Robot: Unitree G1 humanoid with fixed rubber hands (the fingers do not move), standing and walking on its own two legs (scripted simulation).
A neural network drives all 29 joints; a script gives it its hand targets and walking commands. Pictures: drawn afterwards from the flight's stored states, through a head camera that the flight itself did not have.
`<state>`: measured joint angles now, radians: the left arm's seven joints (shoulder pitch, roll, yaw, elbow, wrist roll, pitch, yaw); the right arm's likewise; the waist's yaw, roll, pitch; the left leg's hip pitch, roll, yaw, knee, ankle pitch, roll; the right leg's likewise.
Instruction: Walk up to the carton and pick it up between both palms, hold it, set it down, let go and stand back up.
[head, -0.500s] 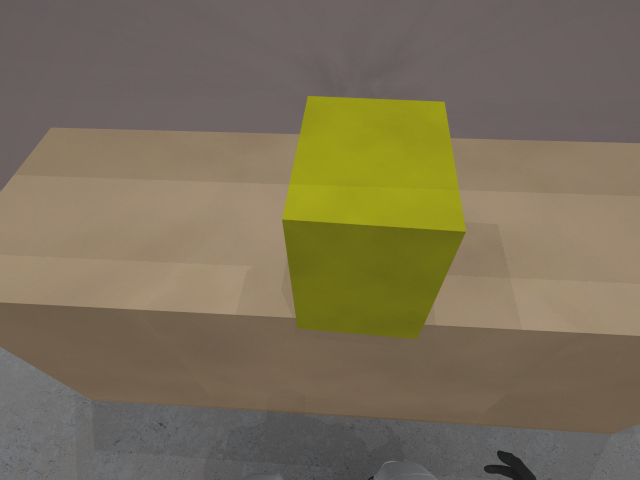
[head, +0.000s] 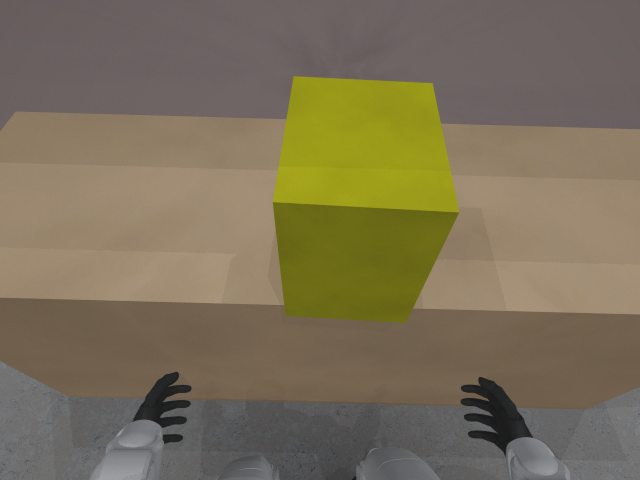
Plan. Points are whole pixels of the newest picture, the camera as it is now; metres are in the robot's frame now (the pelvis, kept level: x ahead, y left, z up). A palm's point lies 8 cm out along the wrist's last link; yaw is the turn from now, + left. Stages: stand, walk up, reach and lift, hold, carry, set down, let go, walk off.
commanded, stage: reach and lift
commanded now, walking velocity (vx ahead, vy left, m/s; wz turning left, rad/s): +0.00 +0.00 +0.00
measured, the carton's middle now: (353, 208) +0.46 -0.06 +0.02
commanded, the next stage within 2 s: none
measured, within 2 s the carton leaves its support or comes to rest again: neither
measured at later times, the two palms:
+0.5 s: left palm (145, 430) +0.18 +0.22 -0.06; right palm (507, 433) +0.16 -0.22 -0.06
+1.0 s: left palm (161, 411) +0.20 +0.20 -0.03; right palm (505, 399) +0.19 -0.22 -0.03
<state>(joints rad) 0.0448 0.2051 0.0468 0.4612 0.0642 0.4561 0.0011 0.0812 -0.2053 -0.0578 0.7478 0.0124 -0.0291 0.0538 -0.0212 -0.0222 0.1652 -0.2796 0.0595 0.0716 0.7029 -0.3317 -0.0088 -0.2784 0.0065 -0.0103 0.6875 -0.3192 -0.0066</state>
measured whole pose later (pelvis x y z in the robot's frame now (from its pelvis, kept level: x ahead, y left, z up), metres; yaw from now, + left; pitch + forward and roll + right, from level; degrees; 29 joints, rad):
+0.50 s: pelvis +0.02 -0.01 +0.02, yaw +0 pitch -5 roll +0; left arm 0.19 0.23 0.00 0.52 -0.06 0.11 0.01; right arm 0.25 -0.10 -0.07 0.64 -0.02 -0.19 0.00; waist -0.01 -0.02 0.09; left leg -0.12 0.05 0.08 0.43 -0.23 -0.02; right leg -0.15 0.01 -0.01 0.46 -0.24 -0.02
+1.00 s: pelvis +0.05 +0.00 +0.03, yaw +0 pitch -5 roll +0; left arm 0.31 0.18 -0.09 0.49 -0.06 -0.21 0.05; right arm 0.28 -0.11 -0.06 0.66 0.10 -0.36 0.02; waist 0.00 -0.03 0.04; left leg -0.04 0.04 0.07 0.38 -0.24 -0.02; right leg -0.04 0.01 -0.01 0.36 -0.23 -0.01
